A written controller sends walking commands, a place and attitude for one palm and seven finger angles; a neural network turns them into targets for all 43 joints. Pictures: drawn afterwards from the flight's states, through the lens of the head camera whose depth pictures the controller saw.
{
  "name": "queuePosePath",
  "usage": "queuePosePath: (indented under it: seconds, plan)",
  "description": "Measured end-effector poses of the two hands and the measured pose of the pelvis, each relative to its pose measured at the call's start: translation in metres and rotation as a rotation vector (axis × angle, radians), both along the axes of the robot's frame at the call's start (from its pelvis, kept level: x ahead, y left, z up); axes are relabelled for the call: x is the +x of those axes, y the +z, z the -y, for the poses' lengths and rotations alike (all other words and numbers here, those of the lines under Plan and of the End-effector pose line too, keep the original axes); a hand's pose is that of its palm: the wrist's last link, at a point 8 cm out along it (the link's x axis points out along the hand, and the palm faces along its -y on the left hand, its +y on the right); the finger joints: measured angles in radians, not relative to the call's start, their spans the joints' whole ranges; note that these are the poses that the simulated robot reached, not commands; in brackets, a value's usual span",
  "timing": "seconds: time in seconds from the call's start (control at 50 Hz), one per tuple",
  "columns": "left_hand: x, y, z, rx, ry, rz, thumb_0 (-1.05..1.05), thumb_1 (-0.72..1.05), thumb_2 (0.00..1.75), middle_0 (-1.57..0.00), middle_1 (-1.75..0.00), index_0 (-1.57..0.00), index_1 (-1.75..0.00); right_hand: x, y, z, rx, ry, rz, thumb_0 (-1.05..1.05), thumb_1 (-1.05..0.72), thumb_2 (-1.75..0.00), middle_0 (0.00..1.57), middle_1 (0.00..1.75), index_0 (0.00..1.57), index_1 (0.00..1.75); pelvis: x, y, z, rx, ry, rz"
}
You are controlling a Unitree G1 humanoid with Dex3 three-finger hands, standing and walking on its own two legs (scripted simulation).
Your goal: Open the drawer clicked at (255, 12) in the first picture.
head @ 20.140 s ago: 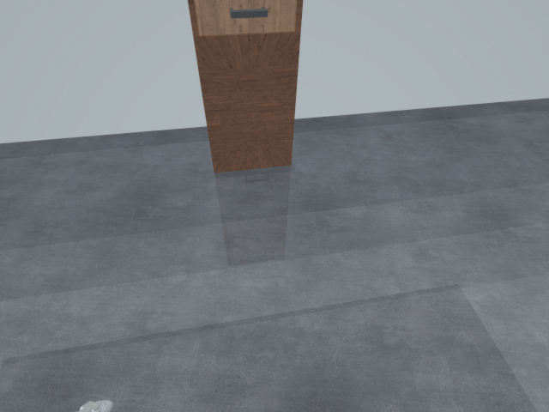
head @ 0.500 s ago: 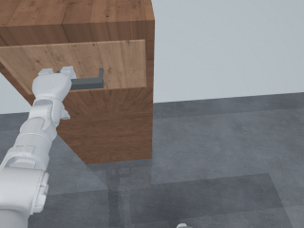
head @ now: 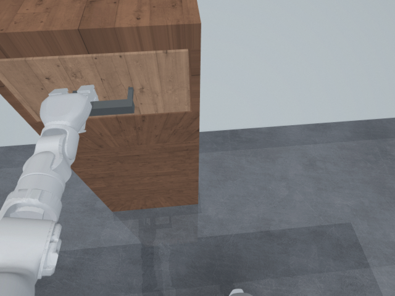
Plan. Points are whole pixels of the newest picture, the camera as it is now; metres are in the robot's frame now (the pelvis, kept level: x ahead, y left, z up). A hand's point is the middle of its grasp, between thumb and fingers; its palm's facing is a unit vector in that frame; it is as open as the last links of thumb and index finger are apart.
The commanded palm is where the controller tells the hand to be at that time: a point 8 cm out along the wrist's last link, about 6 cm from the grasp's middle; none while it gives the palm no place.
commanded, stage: pull the drawer open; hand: left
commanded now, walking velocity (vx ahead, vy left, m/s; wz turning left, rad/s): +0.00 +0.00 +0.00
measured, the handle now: (102, 100) +0.51 +0.21 +0.07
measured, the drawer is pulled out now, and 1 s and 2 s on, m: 0.00 0.03 0.06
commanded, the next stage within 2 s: none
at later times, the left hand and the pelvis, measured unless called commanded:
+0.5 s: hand (77, 138) +0.43 +0.25 +0.05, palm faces +0.00 -0.04 -1.00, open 5.7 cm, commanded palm +0.40 +0.25 +0.10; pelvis +0.02 +0.01 +0.01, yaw -1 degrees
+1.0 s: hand (75, 139) +0.43 +0.26 +0.05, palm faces -0.05 +0.00 -1.00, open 5.6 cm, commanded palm +0.41 +0.25 +0.10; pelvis -0.01 -0.01 +0.00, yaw +1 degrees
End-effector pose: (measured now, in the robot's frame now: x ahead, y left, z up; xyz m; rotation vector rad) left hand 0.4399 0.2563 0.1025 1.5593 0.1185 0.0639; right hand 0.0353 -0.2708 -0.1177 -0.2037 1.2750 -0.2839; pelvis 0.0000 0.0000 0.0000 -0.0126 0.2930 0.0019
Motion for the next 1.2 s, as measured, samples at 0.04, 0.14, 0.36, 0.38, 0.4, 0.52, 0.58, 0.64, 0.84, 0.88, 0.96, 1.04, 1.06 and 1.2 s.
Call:
queuePosePath:
  seconds: [0.04, 0.14, 0.36, 0.38, 0.4, 0.52, 0.58, 0.64, 0.84, 0.88, 0.96, 1.04, 1.06, 1.2]
  plan:
    - [0.000, 0.000, 0.000, 0.000, 0.001, -0.002, 0.01, 0.77, 0.84, -0.41, -1.35, -0.37, -1.35, 0.001, 0.001, 0.001, -0.002, 0.000, 0.003, 0.01, -0.90, -0.89, 0.20, 0.30, 0.20, 0.30, 0.000, 0.000, 0.000, 0.000, 0.000, 0.001]
    - [0.000, 0.000, 0.000, -0.001, 0.004, -0.003, 0.01, 0.77, 0.83, -0.41, -1.35, -0.36, -1.35, 0.005, 0.003, 0.001, -0.004, -0.003, 0.016, 0.01, -0.90, -0.89, 0.20, 0.30, 0.20, 0.30, 0.002, 0.001, 0.000, 0.000, -0.004, 0.003]
    - [-0.015, -0.002, 0.001, -0.022, 0.002, 0.020, 0.02, 0.80, 0.82, -0.41, -1.35, -0.31, -1.35, 0.031, 0.008, -0.003, 0.015, -0.011, 0.077, 0.01, -0.90, -0.89, 0.20, 0.30, 0.20, 0.30, 0.014, 0.005, -0.004, -0.003, -0.021, 0.020]
    - [-0.017, -0.002, 0.001, -0.023, 0.002, 0.022, 0.02, 0.80, 0.82, -0.41, -1.35, -0.30, -1.35, 0.035, 0.008, -0.004, 0.017, -0.008, 0.085, 0.01, -0.90, -0.89, 0.20, 0.30, 0.20, 0.30, 0.016, 0.005, -0.004, -0.003, -0.021, 0.022]
    - [-0.019, -0.002, 0.001, -0.023, 0.001, 0.024, 0.02, 0.80, 0.82, -0.41, -1.35, -0.30, -1.35, 0.040, 0.009, -0.005, 0.019, -0.004, 0.093, 0.01, -0.90, -0.89, 0.20, 0.30, 0.20, 0.30, 0.017, 0.006, -0.004, -0.004, -0.020, 0.024]
    - [-0.034, -0.002, 0.003, -0.031, 0.008, 0.033, 0.02, 0.80, 0.81, -0.41, -1.35, -0.30, -1.35, 0.070, 0.012, -0.010, 0.034, 0.031, 0.155, 0.01, -0.90, -0.89, 0.20, 0.30, 0.20, 0.30, 0.023, 0.007, -0.006, -0.004, -0.015, 0.038]
    - [-0.037, -0.002, 0.003, -0.022, 0.004, 0.034, 0.01, 0.79, 0.82, -0.42, -1.35, -0.30, -1.35, 0.084, 0.012, -0.012, 0.031, 0.067, 0.173, 0.01, -0.90, -0.89, 0.20, 0.30, 0.20, 0.30, 0.023, 0.007, -0.005, -0.005, 0.002, 0.049]
    - [-0.036, -0.001, 0.002, -0.001, -0.002, 0.026, 0.00, 0.77, 0.83, -0.42, -1.35, -0.32, -1.35, 0.092, 0.010, -0.014, 0.026, 0.099, 0.173, 0.01, -0.90, -0.89, 0.20, 0.30, 0.20, 0.30, 0.019, 0.006, -0.003, -0.003, 0.016, 0.054]
    - [-0.033, 0.002, 0.002, 0.007, 0.006, -0.023, 0.00, 0.74, 0.84, -0.42, -1.35, -0.36, -1.35, 0.075, 0.005, -0.009, 0.024, 0.098, 0.156, 0.01, -0.90, -0.89, 0.20, 0.30, 0.20, 0.30, 0.005, 0.004, 0.005, 0.006, 0.022, 0.056]
    - [-0.032, 0.002, 0.002, 0.006, 0.005, -0.025, 0.00, 0.74, 0.84, -0.41, -1.35, -0.37, -1.35, 0.064, 0.003, -0.006, 0.021, 0.088, 0.138, 0.01, -0.90, -0.89, 0.20, 0.30, 0.20, 0.30, 0.002, 0.004, 0.006, 0.007, 0.021, 0.055]
    - [-0.033, 0.002, 0.002, 0.007, 0.002, -0.022, 0.00, 0.74, 0.84, -0.41, -1.35, -0.36, -1.35, 0.039, 0.000, 0.001, 0.012, 0.064, 0.093, 0.01, -0.90, -0.89, 0.20, 0.30, 0.20, 0.30, -0.004, 0.002, 0.009, 0.009, 0.018, 0.049]
    - [-0.033, 0.002, 0.002, 0.015, -0.001, -0.014, -0.01, 0.74, 0.85, -0.41, -1.35, -0.35, -1.35, 0.014, -0.002, 0.008, 0.002, 0.038, 0.048, 0.01, -0.90, -0.89, 0.20, 0.30, 0.20, 0.30, -0.009, 0.001, 0.010, 0.010, 0.014, 0.043]
    - [-0.033, 0.002, 0.002, 0.016, -0.001, -0.012, -0.01, 0.74, 0.85, -0.41, -1.35, -0.35, -1.35, 0.008, -0.002, 0.009, -0.001, 0.031, 0.039, 0.01, -0.90, -0.89, 0.20, 0.30, 0.20, 0.30, -0.010, 0.001, 0.010, 0.011, 0.013, 0.042]
    - [-0.033, 0.001, 0.002, 0.014, -0.001, -0.003, -0.01, 0.74, 0.86, -0.41, -1.35, -0.35, -1.35, -0.019, -0.001, 0.015, -0.017, 0.000, 0.003, 0.01, -0.90, -0.89, 0.20, 0.30, 0.20, 0.30, -0.017, 0.000, 0.011, 0.011, 0.006, 0.040]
